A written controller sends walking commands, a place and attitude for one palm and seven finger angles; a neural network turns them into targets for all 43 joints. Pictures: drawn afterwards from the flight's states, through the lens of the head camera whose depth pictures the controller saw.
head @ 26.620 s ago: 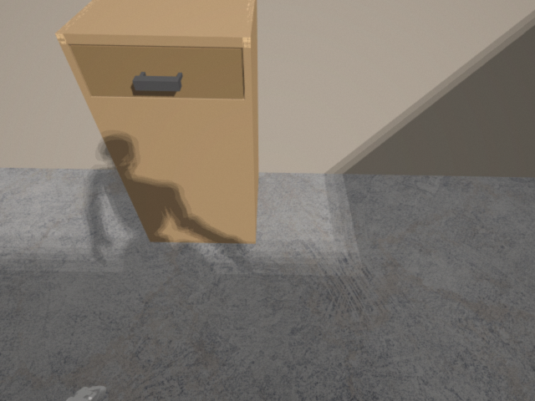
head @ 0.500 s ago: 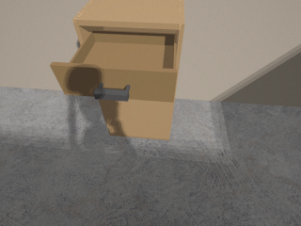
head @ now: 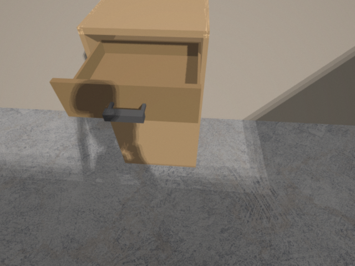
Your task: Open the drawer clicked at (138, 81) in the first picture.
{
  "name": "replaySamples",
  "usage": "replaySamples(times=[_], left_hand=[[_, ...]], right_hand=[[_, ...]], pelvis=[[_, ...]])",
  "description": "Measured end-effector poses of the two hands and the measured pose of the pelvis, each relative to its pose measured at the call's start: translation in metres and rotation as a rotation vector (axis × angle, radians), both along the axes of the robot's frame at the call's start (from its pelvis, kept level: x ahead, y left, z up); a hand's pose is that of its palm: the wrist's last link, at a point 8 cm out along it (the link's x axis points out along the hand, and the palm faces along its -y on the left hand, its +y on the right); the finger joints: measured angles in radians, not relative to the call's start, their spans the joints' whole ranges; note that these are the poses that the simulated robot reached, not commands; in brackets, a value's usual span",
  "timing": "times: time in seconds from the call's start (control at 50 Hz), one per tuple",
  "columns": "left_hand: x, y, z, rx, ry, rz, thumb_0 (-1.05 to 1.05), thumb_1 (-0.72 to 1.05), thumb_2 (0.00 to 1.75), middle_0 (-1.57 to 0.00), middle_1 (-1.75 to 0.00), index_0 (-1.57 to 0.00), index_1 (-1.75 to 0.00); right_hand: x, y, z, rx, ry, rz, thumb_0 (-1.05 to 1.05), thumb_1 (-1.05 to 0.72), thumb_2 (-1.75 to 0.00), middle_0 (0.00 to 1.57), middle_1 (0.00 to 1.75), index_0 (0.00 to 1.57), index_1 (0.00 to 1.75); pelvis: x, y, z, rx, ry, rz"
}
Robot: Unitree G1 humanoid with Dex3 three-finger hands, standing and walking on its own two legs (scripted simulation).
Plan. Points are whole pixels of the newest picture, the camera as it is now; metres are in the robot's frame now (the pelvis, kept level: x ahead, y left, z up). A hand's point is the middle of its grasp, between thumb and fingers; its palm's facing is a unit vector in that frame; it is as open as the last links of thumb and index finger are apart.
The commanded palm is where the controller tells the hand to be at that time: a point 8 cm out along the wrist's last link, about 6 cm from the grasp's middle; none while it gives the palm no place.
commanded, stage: look to check the result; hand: left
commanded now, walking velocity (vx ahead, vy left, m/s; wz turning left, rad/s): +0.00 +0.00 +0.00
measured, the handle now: (126, 110) +0.52 +0.18 +0.04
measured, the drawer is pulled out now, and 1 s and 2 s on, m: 0.29 0.29 0.29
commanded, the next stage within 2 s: stand and wait in 0.50 s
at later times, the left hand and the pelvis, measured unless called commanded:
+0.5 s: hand out of the picture +0.01 +0.16 -0.17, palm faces +0.03 -0.98 -0.21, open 7.4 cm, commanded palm none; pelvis +0.02 -0.01 +0.00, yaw +0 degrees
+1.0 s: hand out of the picture +0.05 +0.17 -0.17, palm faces +0.02 -0.97 -0.24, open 7.4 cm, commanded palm none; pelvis +0.02 -0.02 +0.00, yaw +0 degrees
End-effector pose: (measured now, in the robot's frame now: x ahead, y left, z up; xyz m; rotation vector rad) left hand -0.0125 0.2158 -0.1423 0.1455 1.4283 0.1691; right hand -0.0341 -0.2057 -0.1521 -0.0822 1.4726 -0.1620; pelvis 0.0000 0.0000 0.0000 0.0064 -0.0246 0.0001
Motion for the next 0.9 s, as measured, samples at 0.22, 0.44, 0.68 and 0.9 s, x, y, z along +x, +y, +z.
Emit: replaySamples(times=[0.22, 0.44, 0.68, 0.9], left_hand=[[0.004, -0.011, 0.0, -0.01, 0.015, 0.003, 0.0, 0.91, 0.9, -0.2, -0.3, -0.2, -0.3], [0.018, -0.011, 0.001, 0.005, -0.002, -0.001, 0.0, 0.91, 0.9, -0.2, -0.3, -0.2, -0.3], [0.037, -0.008, 0.004, 0.022, -0.034, -0.011, 0.0, 0.91, 0.9, -0.2, -0.3, -0.2, -0.3], [0.054, -0.004, 0.005, 0.032, -0.064, -0.023, 0.0, 0.91, 0.9, -0.2, -0.3, -0.2, -0.3]], right_hand=[[0.013, -0.006, 0.0, 0.0, -0.004, 0.004, 0.01, -0.91, -0.9, 0.2, 0.3, 0.2, 0.3], [0.033, -0.014, -0.001, -0.002, -0.038, 0.012, 0.01, -0.91, -0.9, 0.2, 0.3, 0.2, 0.3], [0.046, -0.028, 0.001, -0.024, -0.046, 0.021, 0.01, -0.91, -0.9, 0.2, 0.3, 0.2, 0.3], [0.054, -0.041, 0.004, -0.05, -0.053, 0.03, 0.01, -0.91, -0.9, 0.2, 0.3, 0.2, 0.3]], pelvis=[[0.006, -0.006, 0.001, -0.001, 0.005, -0.001], [0.013, -0.012, 0.001, 0.0, 0.007, -0.002], [0.02, -0.017, 0.001, -0.001, 0.009, -0.001], [0.023, -0.019, 0.002, -0.002, 0.01, 0.001]])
